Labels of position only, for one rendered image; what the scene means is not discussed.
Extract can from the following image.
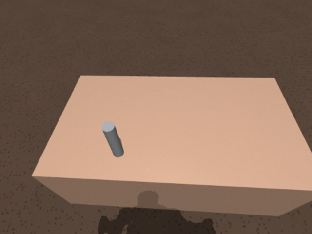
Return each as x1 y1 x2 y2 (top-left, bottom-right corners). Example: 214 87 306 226
102 121 124 157

